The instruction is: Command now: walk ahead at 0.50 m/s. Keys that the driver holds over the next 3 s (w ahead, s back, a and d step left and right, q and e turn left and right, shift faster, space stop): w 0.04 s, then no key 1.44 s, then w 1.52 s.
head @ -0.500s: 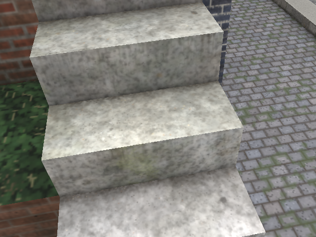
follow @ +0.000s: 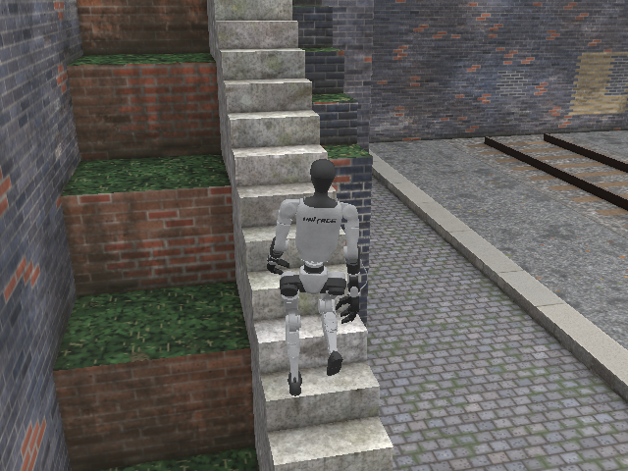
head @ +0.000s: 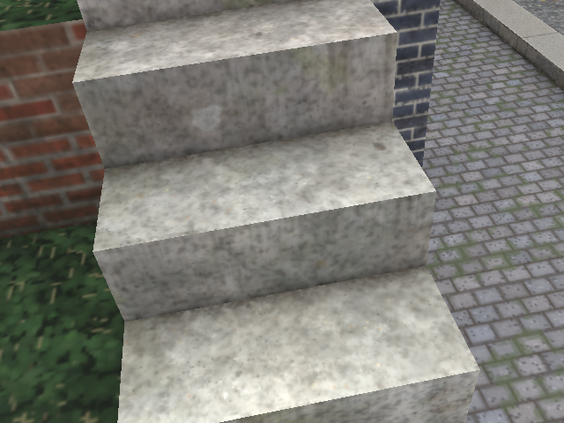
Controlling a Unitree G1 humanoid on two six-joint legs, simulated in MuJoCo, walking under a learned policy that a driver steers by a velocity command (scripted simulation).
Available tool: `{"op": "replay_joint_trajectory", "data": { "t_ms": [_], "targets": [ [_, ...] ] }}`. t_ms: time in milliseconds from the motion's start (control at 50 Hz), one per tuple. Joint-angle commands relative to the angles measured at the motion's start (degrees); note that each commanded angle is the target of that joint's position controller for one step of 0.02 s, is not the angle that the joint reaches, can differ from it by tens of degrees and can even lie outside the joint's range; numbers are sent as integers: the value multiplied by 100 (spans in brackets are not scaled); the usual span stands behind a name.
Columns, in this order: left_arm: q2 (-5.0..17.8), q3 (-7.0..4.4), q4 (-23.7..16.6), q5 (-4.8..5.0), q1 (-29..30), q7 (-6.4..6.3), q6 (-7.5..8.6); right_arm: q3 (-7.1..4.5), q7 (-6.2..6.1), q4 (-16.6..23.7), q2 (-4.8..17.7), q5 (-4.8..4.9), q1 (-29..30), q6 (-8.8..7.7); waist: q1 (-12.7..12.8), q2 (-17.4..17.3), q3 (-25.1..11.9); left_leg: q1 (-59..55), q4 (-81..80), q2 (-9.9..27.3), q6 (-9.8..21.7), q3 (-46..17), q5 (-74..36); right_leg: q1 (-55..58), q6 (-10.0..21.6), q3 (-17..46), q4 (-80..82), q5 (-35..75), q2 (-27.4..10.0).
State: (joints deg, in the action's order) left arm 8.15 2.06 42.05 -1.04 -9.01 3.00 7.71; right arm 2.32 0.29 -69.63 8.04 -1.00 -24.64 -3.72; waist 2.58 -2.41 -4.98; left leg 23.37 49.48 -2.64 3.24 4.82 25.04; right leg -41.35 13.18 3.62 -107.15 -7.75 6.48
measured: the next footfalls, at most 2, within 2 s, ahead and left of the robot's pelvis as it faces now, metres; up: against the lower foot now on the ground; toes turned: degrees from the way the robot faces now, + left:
right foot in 0.18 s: +0.12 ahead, -0.13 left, +0.00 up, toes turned -2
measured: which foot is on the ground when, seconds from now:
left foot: down 0.00-1.00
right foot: up 0.00-0.16, down 0.18-1.00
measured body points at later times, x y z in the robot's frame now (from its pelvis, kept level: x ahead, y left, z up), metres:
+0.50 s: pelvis +0.10 -0.01 +0.05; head +0.12 -0.01 +0.50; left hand +0.08 +0.19 -0.11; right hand +0.13 -0.23 -0.11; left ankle +0.04 +0.08 -0.69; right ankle +0.08 -0.13 -0.69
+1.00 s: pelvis +0.08 +0.01 +0.05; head +0.09 +0.01 +0.50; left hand +0.05 +0.22 -0.10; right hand +0.03 -0.17 -0.11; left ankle +0.04 +0.08 -0.69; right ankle +0.08 -0.13 -0.69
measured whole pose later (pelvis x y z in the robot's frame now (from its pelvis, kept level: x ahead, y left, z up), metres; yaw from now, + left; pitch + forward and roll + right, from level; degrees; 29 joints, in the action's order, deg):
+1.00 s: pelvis +0.08 +0.01 +0.05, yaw +1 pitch -1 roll +0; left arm 6.5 0.4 60.7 -0.2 -19.2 -5.1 -4.1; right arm 4.1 -4.4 -67.3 3.5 1.0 -21.7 -4.5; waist 0.3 -0.5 1.6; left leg 3.5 16.7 -2.6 3.4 4.6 12.9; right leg -8.1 -1.4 -2.5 -19.6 -10.8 -3.0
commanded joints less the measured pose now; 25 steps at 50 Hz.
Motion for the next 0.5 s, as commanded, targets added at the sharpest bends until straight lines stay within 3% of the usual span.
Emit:
{"op": "replay_joint_trajectory", "data": {
  "t_ms": [20,40,60,80,100,120,140,160,180,200,220,240,260,280,300,320,340,360,380,420,440,460,500],
  "targets": [
    [319,10,214,260,-875,-166,-168,114,310,271,-197,279,570,-325,593,282,964,493,-3007,1407,834,-1750,95,-506,-54,272,166,-51,-323],
    [504,-27,207,331,-725,-221,-227,117,307,457,-53,356,796,-317,582,451,1072,760,-3204,1371,866,-1284,-193,-167,-162,5,962,-127,-388],
    [538,-39,102,378,-499,-244,-272,99,268,610,85,416,911,-344,590,421,1254,1073,-3434,1321,817,-850,-676,471,-352,-137,2102,-181,-502],
    [446,-14,283,323,-808,-221,-309,54,215,758,240,470,1130,-296,814,348,1012,1316,-3491,1003,632,-167,-1352,1828,-375,-447,3618,10,-608],
    [292,21,298,443,-469,-178,-300,-106,148,782,598,656,908,-305,582,309,1010,1404,-3436,936,777,-15,-1849,2655,-573,-755,5089,-277,-488],
    [70,14,561,534,-852,-164,-322,-180,87,614,851,631,492,-329,640,-76,765,1191,-3140,1069,981,-108,-2573,3442,-704,-820,5497,-240,-449],
    [104,-69,736,607,-1384,-206,-355,-243,-3,518,1049,570,402,-287,891,-463,602,534,-2711,1063,1052,-142,-3571,3659,-761,-678,6535,-186,-654],
    [74,-77,918,575,-1488,-179,-402,-247,-26,494,851,523,299,-279,811,-531,643,-236,-1944,770,982,-17,-4006,3494,-813,-776,7821,219,-699],
    [68,-43,1202,437,-1563,-164,-401,-197,-8,653,502,399,440,-247,601,88,688,-873,-1234,461,822,61,-3824,3255,-938,-644,8538,1313,-751],
    [-68,16,1234,285,-1171,-207,-359,-145,11,849,361,210,432,-285,91,-279,534,-1201,-767,609,671,-266,-3267,3344,-1078,-469,9126,2200,-896],
    [-59,86,1614,249,-1646,-273,-353,-237,-4,817,190,107,-369,-129,-463,1093,-107,-879,-531,405,379,-253,-1263,4683,-1213,376,8311,6961,-1932],
    [-227,149,1658,299,-1827,-381,-396,-134,-28,585,-278,214,-1067,59,-603,1682,-502,-858,-570,302,-14,-56,-597,4954,-1149,804,8356,7382,-2352],
    [-458,139,1515,313,-1547,-441,-450,-88,-4,545,-327,310,-771,213,-568,1063,-31,-1155,-1118,354,-83,-164,-499,4200,-1200,692,8498,6623,-2214],
    [-119,-37,1358,241,-1086,-434,-503,-34,17,785,-397,370,-25,352,-506,745,418,-1377,-1361,384,-158,-116,-570,3278,-1223,679,8868,4580,-2068],
    [-152,-54,1333,192,-914,-427,-531,16,-57,814,-289,316,270,415,-479,379,872,-1315,-1734,427,-264,-260,-630,2998,-1201,265,8702,4644,-1878],
    [-154,-29,1289,148,-850,-466,-588,7,-129,784,-158,264,182,407,-517,613,877,-1396,-2252,489,-319,-374,-1168,3122,-1171,-130,8416,4511,-1661],
    [-157,-32,1269,125,-1038,-532,-616,-17,-198,730,111,250,121,367,-466,805,720,-1532,-2555,586,-296,-495,-1947,3372,-1115,-304,8425,3785,-1424],
    [-114,-48,1346,202,-1300,-567,-643,-52,-261,722,355,326,138,331,-351,590,426,-1839,-2584,715,-261,-504,-2593,3607,-1148,-266,8540,3319,-1397],
    [76,-90,1382,219,-1421,-577,-664,-64,-321,700,523,367,262,350,-252,431,414,-2034,-2546,751,-241,-508,-3078,3567,-1162,-271,8592,3150,-1367],
    [193,-122,1395,247,-1439,-626,-715,-62,-406,682,598,329,393,362,-182,23,304,-2144,-2563,796,-153,-513,-3553,3628,-1165,-366,8666,2625,-1368],
    [163,-105,1437,233,-1450,-654,-745,-68,-403,697,587,297,444,354,-207,99,316,-2182,-2648,814,-122,-519,-3582,3624,-1162,-414,8661,2398,-1348],
    [217,-129,1453,217,-1382,-620,-780,3,-368,684,366,248,383,313,-251,43,462,-2186,-2701,845,-131,-526,-3841,3486,-1102,-478,8567,2132,-1315],
    [160,-148,1455,86,-1460,-702,-845,23,-379,624,352,267,451,209,-222,7,481,-2211,-2851,903,-180,-464,-4230,3434,-998,-465,8667,1637,-1313]
  ]
}}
